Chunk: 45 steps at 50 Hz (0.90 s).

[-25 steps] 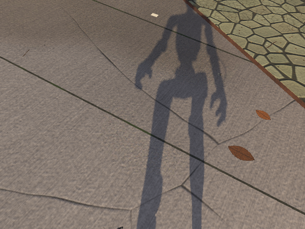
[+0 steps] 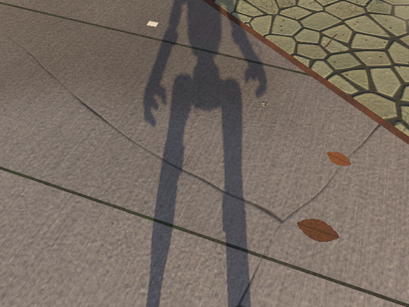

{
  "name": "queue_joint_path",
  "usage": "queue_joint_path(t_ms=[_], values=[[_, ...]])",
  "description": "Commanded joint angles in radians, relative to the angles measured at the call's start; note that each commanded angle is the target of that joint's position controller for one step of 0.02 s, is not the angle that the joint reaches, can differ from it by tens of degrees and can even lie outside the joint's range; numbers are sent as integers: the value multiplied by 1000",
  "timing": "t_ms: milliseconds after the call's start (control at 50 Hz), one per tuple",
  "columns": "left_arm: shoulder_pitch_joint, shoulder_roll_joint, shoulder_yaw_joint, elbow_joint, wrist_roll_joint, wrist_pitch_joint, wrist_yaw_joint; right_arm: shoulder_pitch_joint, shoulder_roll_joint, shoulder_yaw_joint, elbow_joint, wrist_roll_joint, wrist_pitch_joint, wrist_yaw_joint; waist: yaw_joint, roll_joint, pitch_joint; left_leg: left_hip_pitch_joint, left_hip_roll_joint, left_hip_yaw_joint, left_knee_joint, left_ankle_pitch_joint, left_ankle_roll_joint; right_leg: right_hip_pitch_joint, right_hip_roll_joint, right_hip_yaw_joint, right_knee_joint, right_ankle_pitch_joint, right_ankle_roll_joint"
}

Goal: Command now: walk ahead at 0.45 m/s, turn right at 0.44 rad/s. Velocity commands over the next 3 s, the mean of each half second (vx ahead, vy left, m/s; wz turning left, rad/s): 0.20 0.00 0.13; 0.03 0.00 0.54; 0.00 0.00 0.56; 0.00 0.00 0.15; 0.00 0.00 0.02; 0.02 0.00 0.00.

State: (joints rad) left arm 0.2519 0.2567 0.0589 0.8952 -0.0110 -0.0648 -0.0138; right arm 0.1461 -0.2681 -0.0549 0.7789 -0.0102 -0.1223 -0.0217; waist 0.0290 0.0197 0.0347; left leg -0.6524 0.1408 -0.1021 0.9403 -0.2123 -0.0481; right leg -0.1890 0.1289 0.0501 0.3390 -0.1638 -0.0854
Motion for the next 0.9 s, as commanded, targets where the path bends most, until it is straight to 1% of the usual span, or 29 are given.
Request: queue_joint_path(t_ms=[20, 40, 80, 120, 140, 160, 180, 200, 220, 240, 260, 280, 300, 340, 380, 420, 480, 540, 600, 620, 640, 660, 680, 700, 720, 740, 800, 840, 900], values=[[-49, 177, 42, -89, -9, -15, 19, -25, -48, -4, -58, -7, 1, 1, -3, -80, 1, 211, -78, 89, -267, 254, -24, -231, -177, 101, -133, 145, -159], [-4, 168, 40, -73, -11, -11, 22, -45, -49, -2, -61, -2, -3, 7, 20, -89, -21, 223, -96, 93, -324, 329, -25, -181, -186, 99, -104, 187, -145], [52, 142, 30, -44, -13, -2, 27, -56, -61, -2, -65, 4, -11, 21, 38, -111, -56, 237, -104, 78, -394, 396, -5, -82, -220, 117, -40, 211, -117], [43, 136, 23, -36, -3, 5, 28, -33, -95, -14, -63, 0, -14, 29, 14, -127, -90, 267, -106, 64, -425, 359, 35, 4, -260, 145, 48, 243, -79], [22, 133, 20, -37, 3, 8, 28, 1, -110, -21, -54, -4, -14, 31, -15, -121, -104, 311, -112, 68, -447, 343, 59, 23, -259, 139, 106, 272, -56], [16, 121, 15, -36, 9, 9, 28, 59, -128, -29, -36, -12, -14, 31, -46, -102, -124, 391, -120, 75, -468, 374, 84, 28, -227, 118, 198, 319, -28], [72, 91, 4, -41, 26, 6, 27, 115, -196, -42, -39, -23, -19, 31, -44, 16, -197, 559, -9, -27, -427, 740, 140, -39, -155, 65, 400, 181, 19], [227, 49, -13, -17, 22, -4, 25, 171, -230, -45, -36, -31, -5, 33, -21, 241, -340, 837, 202, -301, -410, 951, 322, -253, -65, -5, 734, -258, 96], [246, 93, -10, -6, 7, -1, 18, 210, -168, -32, -17, -2, 11, 45, -33, 271, -422, 867, 244, -486, -490, 777, 380, -329, -69, 35, 858, -488, 115], [153, 155, 5, -29, -1, 13, 21, 159, -153, -28, -38, 15, 24, 50, -48, 158, -334, 789, 201, -472, -519, 553, 343, -383, -102, 57, 926, -465, 119], [34, 157, 8, -61, 3, 32, 32, 98, -155, -27, -63, 8, 37, 48, -64, 59, -242, 674, 160, -416, -555, 401, 300, -414, -117, 37, 940, -406, 116], [-17, 151, 11, -80, 6, 45, 41, 57, -172, -30, -77, 2, 44, 45, -56, 50, -174, 571, 142, -379, -571, 399, 309, -427, -130, 34, 923, -372, 116], [-11, 150, 15, -83, 8, 56, 49, 27, -171, -31, -84, -1, 51, 39, -29, 65, -153, 491, 115, -340, -595, 351, 295, -391, -153, 44, 859, -337, 110], [10, 120, 12, -75, 5, 61, 60, 9, -155, -34, -96, -6, 69, 29, -4, 110, -146, 416, 33, -261, -623, 296, 253, -308, -135, 18, 696, -304, 106], [10, 107, 10, -70, 8, 61, 67, 28, -165, -42, -105, -3, 80, 17, -7, 124, -175, 414, 31, -262, -627, 322, 267, -272, -113, 10, 596, -285, 122], [-7, 109, 11, -73, 10, 65, 70, 32, -177, -52, -116, 7, 93, 5, -14, 114, -199, 410, 33, -286, -640, 231, 272, -245, -106, 25, 528, -228, 131], [-51, 111, 12, -86, 8, 68, 67, 22, -175, -57, -131, 13, 111, -8, -23, 125, -165, 362, 13, -320, -669, 34, 256, -220, -93, 37, 444, -175, 132], [-65, 117, 14, -95, 4, 53, 57, 28, -173, -62, -139, 13, 127, -15, -27, 141, -133, 354, -1, -363, -670, -26, 243, -188, -84, 41, 345, -161, 124], [1, 128, 24, -78, 1, 33, 43, 11, -168, -63, -154, 27, 146, -23, 15, 133, -128, 324, -47, -369, -617, -17, 197, -45, -92, 16, 103, -38, 93], [30, 176, 38, -75, 11, 32, 44, 35, -143, -56, -155, 31, 149, -24, 15, 76, -135, 251, -97, -322, -540, -109, 150, 54, -193, 78, 23, -16, 57], [11, 257, 54, -92, 35, 40, 51, 70, -87, -43, -165, 29, 149, -20, -25, -160, -123, 89, -235, -147, -290, -299, 90, 126, -417, 310, -53, -10, -45], [-34, 266, 57, -108, 69, 43, 47, 55, -139, -61, -196, 22, 134, -16, -32, -305, -89, 12, -276, -47, -63, -403, 48, 9, -546, 486, -103, 89, -174], [-105, 209, 42, -144, 62, 39, 52, 84, -203, -80, -173, 15, 131, -13, -52, -209, -79, 30, -221, -69, 86, -342, 26, -11, -522, 414, -85, 118, -178], [-156, 165, 32, -158, 43, 37, 56, 117, -210, -88, -144, 19, 140, -12, -70, -153, -69, 32, -216, -56, 143, -278, 13, -14, -453, 303, -61, 125, -127], [-178, 148, 26, -169, 27, 38, 59, 141, -186, -85, -122, 17, 153, -18, -71, -131, -67, 18, -210, -41, 201, -227, -4, 11, -402, 229, -45, 114, -92], [-178, 142, 21, -169, 17, 41, 61, 144, -165, -78, -123, 16, 163, -18, -60, -133, -51, -3, -203, -33, 260, -199, -21, 17, -393, 187, -38, 168, -95], [-114, 152, 21, -157, 26, 57, 71, 65, -127, -60, -173, 33, 166, -12, -15, -154, -42, -31, -167, 35, 200, -140, -54, 78, -368, 83, -41, 244, -117], [-68, 174, 30, -148, 26, 67, 76, 18, -114, -50, -206, 33, 163, -5, 20, -173, -60, -30, -136, 50, 102, -141, -69, 153, -393, 72, -33, 277, -134], [-74, 216, 47, -155, 20, 73, 68, -2, -99, -36, -238, 28, 163, 12, 30, -189, -82, 83, -104, 94, -45, -164, -59, 141, -419, 26, -25, 310, -139]])
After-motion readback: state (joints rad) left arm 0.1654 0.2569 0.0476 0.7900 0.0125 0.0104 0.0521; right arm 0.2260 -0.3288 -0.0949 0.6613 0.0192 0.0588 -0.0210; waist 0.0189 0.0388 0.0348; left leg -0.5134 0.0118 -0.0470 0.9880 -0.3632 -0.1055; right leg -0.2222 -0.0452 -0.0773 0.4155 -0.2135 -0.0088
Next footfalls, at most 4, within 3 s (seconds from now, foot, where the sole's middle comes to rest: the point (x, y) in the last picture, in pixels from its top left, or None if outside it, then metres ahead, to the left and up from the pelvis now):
0.16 left None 0.30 0.16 -0.78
0.62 right None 0.29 -0.06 -0.78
1.06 left None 0.19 0.19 -0.78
1.54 right None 0.32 0.01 -0.78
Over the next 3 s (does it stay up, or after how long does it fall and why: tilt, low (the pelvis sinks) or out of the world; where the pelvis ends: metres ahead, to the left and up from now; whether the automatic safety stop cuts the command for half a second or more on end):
stays up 0.18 0.08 -0.01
